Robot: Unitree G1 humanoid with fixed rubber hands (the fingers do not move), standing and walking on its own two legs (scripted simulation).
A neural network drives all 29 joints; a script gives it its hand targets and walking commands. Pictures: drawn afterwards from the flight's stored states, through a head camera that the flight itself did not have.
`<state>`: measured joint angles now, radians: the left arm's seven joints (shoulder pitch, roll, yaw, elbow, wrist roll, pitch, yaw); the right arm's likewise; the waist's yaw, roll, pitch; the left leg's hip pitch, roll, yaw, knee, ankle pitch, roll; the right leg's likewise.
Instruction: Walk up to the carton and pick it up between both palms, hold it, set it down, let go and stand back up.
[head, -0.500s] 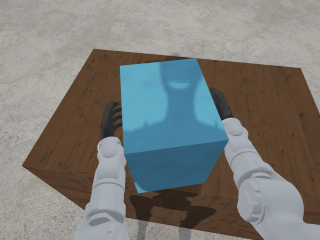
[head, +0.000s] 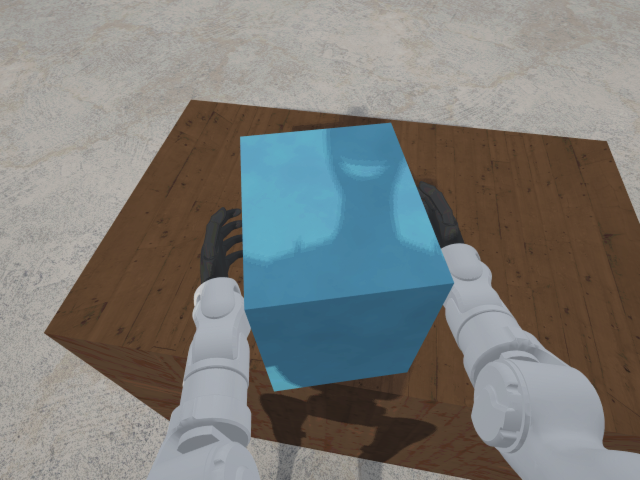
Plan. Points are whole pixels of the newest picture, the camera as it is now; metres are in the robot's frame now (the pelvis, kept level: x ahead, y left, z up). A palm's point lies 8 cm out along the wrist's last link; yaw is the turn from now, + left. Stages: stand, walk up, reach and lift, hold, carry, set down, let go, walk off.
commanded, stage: reach and lift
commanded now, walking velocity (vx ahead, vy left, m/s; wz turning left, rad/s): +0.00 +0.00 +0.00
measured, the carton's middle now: (329, 263) +0.41 +0.08 +0.00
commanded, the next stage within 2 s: none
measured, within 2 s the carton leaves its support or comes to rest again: leaves its support in 0.92 s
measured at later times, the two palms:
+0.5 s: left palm (217, 273) +0.34 +0.21 +0.04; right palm (443, 240) +0.44 -0.07 +0.05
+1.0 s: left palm (217, 270) +0.33 +0.21 +0.06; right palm (452, 241) +0.42 -0.08 +0.07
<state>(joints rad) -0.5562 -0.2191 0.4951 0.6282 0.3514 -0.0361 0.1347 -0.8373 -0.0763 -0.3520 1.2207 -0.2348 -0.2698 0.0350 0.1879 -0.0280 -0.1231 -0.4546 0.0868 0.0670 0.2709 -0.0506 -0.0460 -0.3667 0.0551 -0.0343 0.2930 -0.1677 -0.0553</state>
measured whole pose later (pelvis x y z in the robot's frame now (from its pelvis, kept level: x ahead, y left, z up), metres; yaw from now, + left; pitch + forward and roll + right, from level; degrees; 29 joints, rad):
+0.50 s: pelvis -0.01 +0.00 +0.00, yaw +1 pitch +15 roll -1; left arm -0.56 -0.20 0.46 0.63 0.30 -0.05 0.15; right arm -0.86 -0.10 -0.27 1.26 -0.18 -0.31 0.00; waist 0.18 -0.03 -0.14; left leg -0.49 0.09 0.07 0.26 -0.03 -0.05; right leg -0.39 0.06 -0.06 0.27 -0.15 -0.06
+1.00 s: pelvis -0.01 +0.00 +0.00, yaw +2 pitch +15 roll -1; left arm -0.51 -0.13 0.28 0.53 0.15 0.09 0.22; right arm -0.78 -0.14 0.00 1.07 0.07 -0.16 -0.06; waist 0.13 -0.01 -0.17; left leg -0.52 0.09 0.05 0.30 -0.04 -0.04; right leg -0.40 0.06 -0.08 0.29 -0.15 -0.06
